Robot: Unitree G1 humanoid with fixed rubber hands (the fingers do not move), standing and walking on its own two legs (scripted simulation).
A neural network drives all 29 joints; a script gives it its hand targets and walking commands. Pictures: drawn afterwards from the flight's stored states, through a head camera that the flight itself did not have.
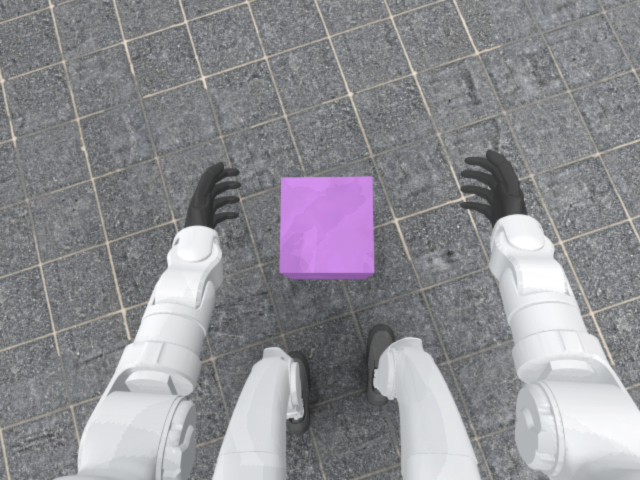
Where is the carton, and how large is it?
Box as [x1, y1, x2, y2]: [279, 177, 373, 279]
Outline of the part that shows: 281,177 279,272 292,279 364,279 373,272 371,177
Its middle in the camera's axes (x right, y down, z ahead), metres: +0.02 -0.02 +0.95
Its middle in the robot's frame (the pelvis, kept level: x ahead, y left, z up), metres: +0.47 +0.02 -0.57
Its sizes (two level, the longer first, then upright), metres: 0.210 0.200 0.250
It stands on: the floor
